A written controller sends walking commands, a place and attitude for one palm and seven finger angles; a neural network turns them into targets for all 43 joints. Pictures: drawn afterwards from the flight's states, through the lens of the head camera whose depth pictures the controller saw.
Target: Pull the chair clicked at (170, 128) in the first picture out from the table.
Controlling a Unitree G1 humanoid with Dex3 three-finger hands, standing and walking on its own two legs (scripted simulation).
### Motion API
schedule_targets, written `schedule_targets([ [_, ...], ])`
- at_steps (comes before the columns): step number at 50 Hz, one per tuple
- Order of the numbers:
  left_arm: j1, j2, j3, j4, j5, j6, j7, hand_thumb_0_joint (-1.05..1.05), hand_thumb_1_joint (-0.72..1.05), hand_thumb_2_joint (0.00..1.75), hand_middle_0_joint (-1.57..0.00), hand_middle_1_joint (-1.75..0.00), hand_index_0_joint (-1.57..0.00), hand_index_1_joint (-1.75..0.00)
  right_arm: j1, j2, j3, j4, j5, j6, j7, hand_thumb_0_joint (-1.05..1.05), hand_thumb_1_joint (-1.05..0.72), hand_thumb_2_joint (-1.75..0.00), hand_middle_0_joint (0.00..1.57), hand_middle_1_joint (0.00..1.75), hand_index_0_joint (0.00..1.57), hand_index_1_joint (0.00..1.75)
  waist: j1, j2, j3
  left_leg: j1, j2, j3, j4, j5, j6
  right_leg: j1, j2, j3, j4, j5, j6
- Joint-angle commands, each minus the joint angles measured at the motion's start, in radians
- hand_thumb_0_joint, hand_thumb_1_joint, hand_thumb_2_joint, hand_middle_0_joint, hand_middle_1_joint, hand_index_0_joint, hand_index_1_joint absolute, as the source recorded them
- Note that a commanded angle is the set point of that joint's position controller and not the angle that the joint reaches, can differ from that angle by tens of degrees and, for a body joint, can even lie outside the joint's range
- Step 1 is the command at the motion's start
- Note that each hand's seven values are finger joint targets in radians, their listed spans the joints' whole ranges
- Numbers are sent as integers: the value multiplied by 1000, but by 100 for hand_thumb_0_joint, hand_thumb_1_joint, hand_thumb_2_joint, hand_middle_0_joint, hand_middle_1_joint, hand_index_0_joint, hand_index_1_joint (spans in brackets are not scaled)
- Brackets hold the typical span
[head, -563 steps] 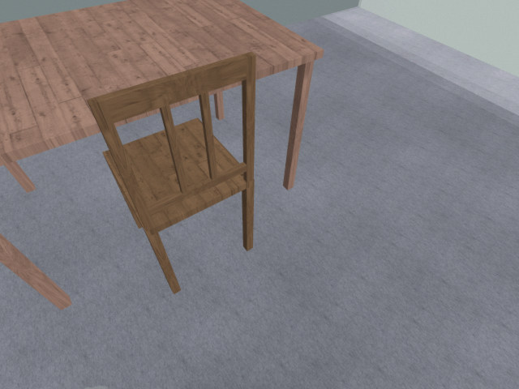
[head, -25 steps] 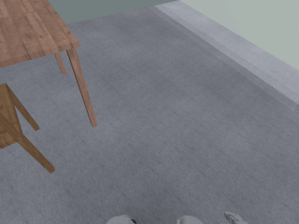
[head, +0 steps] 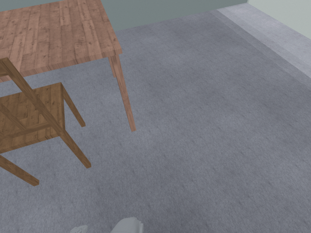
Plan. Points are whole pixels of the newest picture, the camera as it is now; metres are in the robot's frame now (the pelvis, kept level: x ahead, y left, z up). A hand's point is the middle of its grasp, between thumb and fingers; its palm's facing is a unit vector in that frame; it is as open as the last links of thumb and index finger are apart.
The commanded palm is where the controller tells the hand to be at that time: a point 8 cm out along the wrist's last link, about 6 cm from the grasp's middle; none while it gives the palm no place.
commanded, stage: turn to face it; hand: left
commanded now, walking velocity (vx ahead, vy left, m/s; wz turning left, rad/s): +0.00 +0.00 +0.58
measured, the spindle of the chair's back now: out of the picture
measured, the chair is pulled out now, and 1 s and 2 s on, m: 0.00 0.00 0.00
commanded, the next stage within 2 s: take the last steps up to it in 0.56 s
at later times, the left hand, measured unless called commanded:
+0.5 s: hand out of the picture +0.02 +0.26 -0.16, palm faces +0.28 -0.92 -0.27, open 7.4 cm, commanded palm none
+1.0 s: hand out of the picture -0.09 +0.19 -0.17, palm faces +0.47 -0.86 -0.20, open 7.4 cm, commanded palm none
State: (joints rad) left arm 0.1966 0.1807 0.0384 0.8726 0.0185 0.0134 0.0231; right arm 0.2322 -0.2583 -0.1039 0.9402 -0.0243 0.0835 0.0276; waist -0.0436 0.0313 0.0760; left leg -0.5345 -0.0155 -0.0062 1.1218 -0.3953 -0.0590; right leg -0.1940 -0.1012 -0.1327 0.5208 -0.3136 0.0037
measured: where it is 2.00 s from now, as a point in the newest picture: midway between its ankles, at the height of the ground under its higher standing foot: (135, 221)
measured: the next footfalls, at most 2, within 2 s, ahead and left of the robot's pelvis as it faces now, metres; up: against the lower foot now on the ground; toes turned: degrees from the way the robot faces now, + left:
left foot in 0.22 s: +0.03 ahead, +0.16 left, +0.00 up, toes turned +13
right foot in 0.58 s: +0.10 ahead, -0.08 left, +0.00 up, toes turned +9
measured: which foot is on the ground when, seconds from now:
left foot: up 0.00-0.20, down 0.22-0.58, up 0.60-1.00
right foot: down 0.00-0.22, up 0.24-0.56, down 0.58-1.00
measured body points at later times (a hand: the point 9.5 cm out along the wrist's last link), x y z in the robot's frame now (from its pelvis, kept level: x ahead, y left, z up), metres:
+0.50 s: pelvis +0.01 +0.03 +0.00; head +0.04 +0.03 +0.45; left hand +0.01 +0.31 -0.14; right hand +0.18 -0.18 -0.14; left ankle -0.01 +0.15 -0.74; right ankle +0.05 -0.10 -0.70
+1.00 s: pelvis +0.02 +0.04 +0.00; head +0.02 +0.05 +0.45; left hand -0.11 +0.24 -0.15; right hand +0.16 -0.17 -0.14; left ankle -0.04 +0.15 -0.72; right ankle +0.06 -0.09 -0.74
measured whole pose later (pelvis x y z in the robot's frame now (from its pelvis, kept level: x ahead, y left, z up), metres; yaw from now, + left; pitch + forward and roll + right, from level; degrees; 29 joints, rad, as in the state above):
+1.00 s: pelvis +0.02 +0.04 +0.00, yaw +22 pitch -1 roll +1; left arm 0.37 0.18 0.05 1.07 0.03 -0.02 0.00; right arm 0.23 -0.21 -0.05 1.03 -0.02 0.03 0.03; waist 0.05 -0.02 0.03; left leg -0.26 0.05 0.09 0.60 -0.37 -0.01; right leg -0.17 -0.13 -0.20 0.45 -0.25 0.03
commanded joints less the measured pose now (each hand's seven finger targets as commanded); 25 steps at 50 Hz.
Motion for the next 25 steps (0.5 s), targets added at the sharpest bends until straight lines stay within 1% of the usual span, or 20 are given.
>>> schedule_targets([
  [1,67,220,56,-44,8,-20,12,0,90,90,-20,-30,-20,-30,-117,-36,12,-104,7,-27,3,0,-90,-90,20,30,20,30,72,-234,-68,-11,31,48,-128,-29,-20,123,-233,72,-124,580,-110],
  [3,88,240,62,-29,10,-15,10,0,90,90,-20,-30,-20,-30,-151,-33,21,-111,9,-30,3,0,-90,-90,20,30,20,30,86,-248,-62,28,31,74,-231,-45,-13,134,-244,55,-102,619,-110],
  [4,95,249,65,-26,11,-13,9,0,90,90,-20,-30,-20,-30,-156,-34,25,-113,11,-33,3,0,-90,-90,20,30,20,30,92,-250,-76,56,28,89,-287,-44,-8,148,-249,50,-85,644,-111],
  [5,104,260,68,-21,11,-10,8,0,90,90,-20,-30,-20,-30,-162,-35,28,-114,13,-37,1,0,-90,-90,20,30,20,30,98,-271,-90,86,20,103,-335,-46,-2,155,-250,45,-67,667,-107],
  [6,107,265,70,-16,11,-8,7,0,90,90,-20,-30,-20,-30,-160,-38,30,-116,14,-40,-1,0,-90,-90,20,30,20,30,97,-273,-96,117,13,114,-392,-36,6,161,-250,39,-45,690,-100],
  [7,95,266,71,-10,11,-6,7,0,90,90,-20,-30,-20,-30,-136,-42,29,-110,15,-44,-2,0,-90,-90,20,30,20,30,82,-281,-113,162,13,119,-468,-2,12,162,-253,26,-11,680,-85],
  [8,82,269,72,-12,6,-5,6,0,90,90,-20,-30,-20,-30,-100,-57,28,-103,12,-49,-6,0,-90,-90,20,30,20,30,59,-262,-130,234,5,129,-569,87,18,144,-239,-10,40,657,-57],
  [9,73,261,73,-14,-4,-2,3,0,90,90,-20,-30,-20,-30,-48,-92,19,-88,7,-58,-7,0,-90,-90,20,30,20,30,24,-191,-163,379,22,115,-707,237,34,65,-225,-35,157,609,-19],
  [10,81,216,68,-40,-12,0,-3,0,90,90,-20,-30,-20,-30,13,-192,-5,-82,0,-69,-12,0,-90,-90,20,30,20,30,-11,47,-235,598,210,-122,-746,516,117,-157,-134,-70,367,306,44],
  [11,53,153,40,-78,-11,0,-8,0,90,90,-20,-30,-20,-30,65,-280,-24,-68,9,-66,-17,0,-90,-90,20,30,20,30,-34,287,-244,696,429,-360,-715,976,257,-389,-38,-24,538,-355,88],
  [12,-6,163,34,-83,-4,16,7,0,90,90,-20,-30,-20,-30,106,-269,-20,-44,14,-63,-27,0,-90,-90,20,30,20,30,-56,228,-259,647,439,-321,-695,978,293,-381,-42,72,605,-378,82],
  [13,-34,154,39,-72,-10,14,9,0,90,90,-20,-30,-20,-30,71,-242,-16,-47,10,-65,-39,0,-90,-90,20,30,20,30,-47,236,-230,611,394,-301,-688,937,295,-402,-38,97,637,-331,82],
  [14,-42,162,41,-54,-11,12,3,0,90,90,-20,-30,-20,-30,8,-205,-5,-62,6,-64,-43,0,-90,-90,20,30,20,30,-28,207,-163,520,344,-245,-700,856,272,-381,-42,107,636,-269,82],
  [15,-18,159,42,-35,-9,12,-3,0,90,90,-20,-30,-20,-30,-52,-176,9,-76,3,-66,-43,0,-90,-90,20,30,20,30,5,170,-136,466,297,-192,-708,797,241,-345,-35,103,615,-211,82],
  [16,8,153,41,-19,-9,14,-9,0,90,90,-20,-30,-20,-30,-86,-166,13,-85,2,-68,-41,0,-90,-90,20,30,20,30,24,142,-124,430,272,-164,-721,750,226,-313,-25,91,581,-181,83],
  [17,28,146,40,-10,-7,15,-13,0,90,90,-20,-30,-20,-30,-103,-166,14,-91,3,-69,-40,0,-90,-90,20,30,20,30,33,130,-124,417,258,-148,-730,709,221,-292,-17,83,539,-164,83],
  [19,35,137,36,-6,-7,20,-14,0,90,90,-20,-30,-20,-30,-103,-164,14,-89,3,-68,-36,0,-90,-90,20,30,20,30,32,128,-114,396,249,-149,-754,634,223,-264,0,73,474,-138,85],
  [21,26,133,31,-11,-7,20,-12,0,90,90,-20,-30,-20,-30,-97,-161,13,-85,2,-64,-34,0,-90,-90,20,30,20,30,25,128,-101,375,251,-170,-762,575,227,-233,13,69,392,-136,82],
  [23,28,128,29,-11,-7,16,-11,0,90,90,-20,-30,-20,-30,-102,-157,13,-83,-1,-60,-32,0,-90,-90,20,30,20,30,26,137,-89,340,244,-193,-766,527,226,-182,29,61,314,-128,74],
  [25,75,126,28,1,-10,10,-9,0,90,90,-20,-30,-20,-30,-132,-156,13,-86,-1,-56,-32,0,-90,-90,20,30,20,30,51,148,-88,305,239,-211,-741,496,217,-108,45,52,201,-83,69],
])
